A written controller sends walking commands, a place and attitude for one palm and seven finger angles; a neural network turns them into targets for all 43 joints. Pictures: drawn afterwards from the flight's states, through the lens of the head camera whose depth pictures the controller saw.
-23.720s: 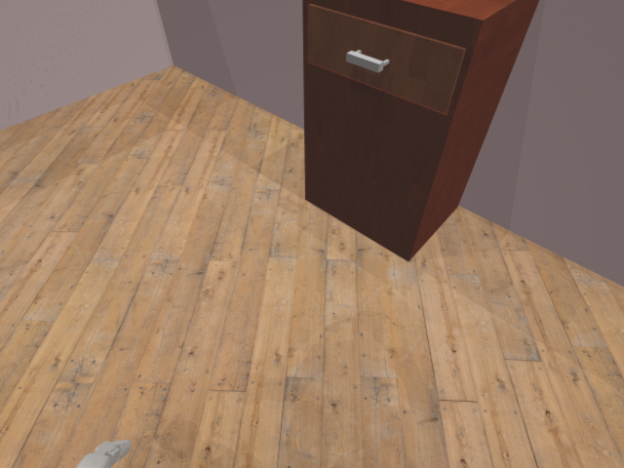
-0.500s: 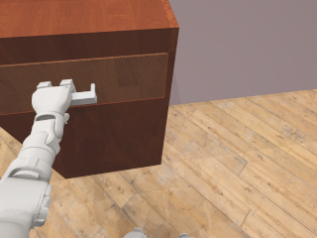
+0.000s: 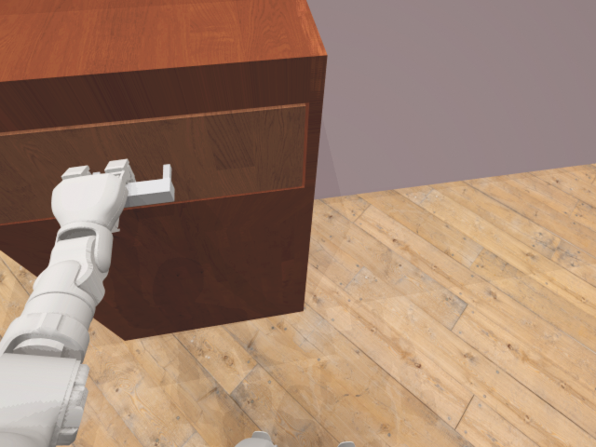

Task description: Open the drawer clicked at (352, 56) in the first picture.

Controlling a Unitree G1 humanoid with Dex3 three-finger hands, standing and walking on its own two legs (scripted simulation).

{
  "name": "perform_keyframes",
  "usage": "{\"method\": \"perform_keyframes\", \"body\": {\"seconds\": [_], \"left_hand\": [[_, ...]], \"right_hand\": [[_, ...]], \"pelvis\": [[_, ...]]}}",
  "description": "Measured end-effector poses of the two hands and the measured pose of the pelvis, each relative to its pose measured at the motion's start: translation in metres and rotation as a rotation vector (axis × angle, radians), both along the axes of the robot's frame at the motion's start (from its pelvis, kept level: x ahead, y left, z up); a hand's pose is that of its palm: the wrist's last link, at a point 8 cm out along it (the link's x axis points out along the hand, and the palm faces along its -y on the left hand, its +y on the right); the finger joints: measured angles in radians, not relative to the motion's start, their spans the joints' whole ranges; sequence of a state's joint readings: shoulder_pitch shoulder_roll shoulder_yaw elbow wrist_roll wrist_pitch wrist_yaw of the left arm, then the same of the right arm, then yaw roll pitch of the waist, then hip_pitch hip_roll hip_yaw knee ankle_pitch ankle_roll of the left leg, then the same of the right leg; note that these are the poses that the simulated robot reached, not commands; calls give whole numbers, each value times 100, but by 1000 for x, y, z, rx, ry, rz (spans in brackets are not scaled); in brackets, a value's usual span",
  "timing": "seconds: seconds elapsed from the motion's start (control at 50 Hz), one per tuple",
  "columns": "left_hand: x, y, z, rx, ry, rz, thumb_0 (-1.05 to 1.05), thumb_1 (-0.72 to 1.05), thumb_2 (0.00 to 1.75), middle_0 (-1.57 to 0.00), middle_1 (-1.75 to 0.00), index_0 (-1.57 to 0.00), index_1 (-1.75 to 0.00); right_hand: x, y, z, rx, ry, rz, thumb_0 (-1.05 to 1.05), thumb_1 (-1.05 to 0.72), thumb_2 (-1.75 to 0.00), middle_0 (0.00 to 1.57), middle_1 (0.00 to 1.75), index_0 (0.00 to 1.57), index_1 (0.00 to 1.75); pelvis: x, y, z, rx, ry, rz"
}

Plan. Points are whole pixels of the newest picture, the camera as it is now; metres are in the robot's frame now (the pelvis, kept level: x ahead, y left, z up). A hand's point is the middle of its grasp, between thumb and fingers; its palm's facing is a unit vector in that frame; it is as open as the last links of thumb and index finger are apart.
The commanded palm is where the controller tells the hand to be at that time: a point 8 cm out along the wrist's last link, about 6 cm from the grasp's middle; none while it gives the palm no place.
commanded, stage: pull the drawer open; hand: left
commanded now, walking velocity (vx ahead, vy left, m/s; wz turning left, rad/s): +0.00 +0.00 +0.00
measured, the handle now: (131, 184) +0.48 +0.26 +0.04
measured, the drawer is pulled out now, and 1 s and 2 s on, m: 0.00 0.07 0.29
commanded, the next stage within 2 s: open the thumb to release the handle in 1.98 s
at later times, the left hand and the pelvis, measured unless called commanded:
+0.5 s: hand (106, 231) +0.41 +0.29 +0.01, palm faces -0.01 -0.03 -1.00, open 5.7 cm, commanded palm +0.39 +0.28 +0.07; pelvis +0.02 +0.02 +0.00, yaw +1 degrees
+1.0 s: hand (103, 264) +0.36 +0.28 +0.01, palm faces +0.01 -0.07 -1.00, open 5.7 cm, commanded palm +0.31 +0.26 +0.07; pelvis +0.02 +0.02 +0.01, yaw -2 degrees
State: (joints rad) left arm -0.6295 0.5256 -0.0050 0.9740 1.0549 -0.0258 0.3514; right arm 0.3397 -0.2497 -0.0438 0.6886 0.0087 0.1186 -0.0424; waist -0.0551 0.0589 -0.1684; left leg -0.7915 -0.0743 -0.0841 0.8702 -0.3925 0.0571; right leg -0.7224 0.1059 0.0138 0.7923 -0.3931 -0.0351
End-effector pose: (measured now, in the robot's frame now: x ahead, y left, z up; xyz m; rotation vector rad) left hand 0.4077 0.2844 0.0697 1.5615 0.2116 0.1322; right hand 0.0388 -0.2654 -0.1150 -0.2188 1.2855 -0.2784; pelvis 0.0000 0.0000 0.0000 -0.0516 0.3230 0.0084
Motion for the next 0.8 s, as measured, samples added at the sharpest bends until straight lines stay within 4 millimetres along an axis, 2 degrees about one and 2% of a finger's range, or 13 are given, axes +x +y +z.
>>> {"method": "perform_keyframes", "body": {"seconds": [0.14,0.3,0.4,0.48,0.58,0.7,0.8], "left_hand": [[-4,0,0,-18,-3,-3,1,70,81,-38,-135,-36,-135],[-19,0,-1,-41,-28,-22,1,70,81,-39,-136,-37,-135],[-19,1,-2,-35,-45,-37,0,70,83,-40,-137,-37,-135],[-19,1,-2,-25,-47,-33,0,70,84,-41,-136,-37,-135],[-18,1,-2,-22,-36,-27,-1,70,83,-42,-135,-38,-135],[-19,0,-1,-29,-21,-18,0,70,81,-42,-135,-37,-135],[-30,-2,-1,-40,-24,-12,1,72,79,-39,-135,-36,-135]], "right_hand": [[18,5,4,14,-35,-21,1,-90,-89,20,30,20,30],[61,14,12,23,-123,10,1,-90,-89,20,30,20,30],[85,20,12,11,-145,77,1,-90,-89,20,30,20,30],[94,24,11,14,-165,100,1,-90,-89,20,30,20,30],[87,28,9,22,-163,100,1,-90,-89,20,30,20,30],[61,26,8,29,-133,60,1,-90,-89,20,30,21,30],[41,21,10,35,-116,7,1,-90,-89,20,30,20,30]], "pelvis": [[12,5,5,2,-13,-20],[26,14,9,0,-30,-25],[23,17,6,-2,-29,1],[18,18,4,-5,-28,13],[13,17,3,-4,-31,11],[8,15,4,-3,-38,0],[10,16,7,-2,-49,-22]]}}
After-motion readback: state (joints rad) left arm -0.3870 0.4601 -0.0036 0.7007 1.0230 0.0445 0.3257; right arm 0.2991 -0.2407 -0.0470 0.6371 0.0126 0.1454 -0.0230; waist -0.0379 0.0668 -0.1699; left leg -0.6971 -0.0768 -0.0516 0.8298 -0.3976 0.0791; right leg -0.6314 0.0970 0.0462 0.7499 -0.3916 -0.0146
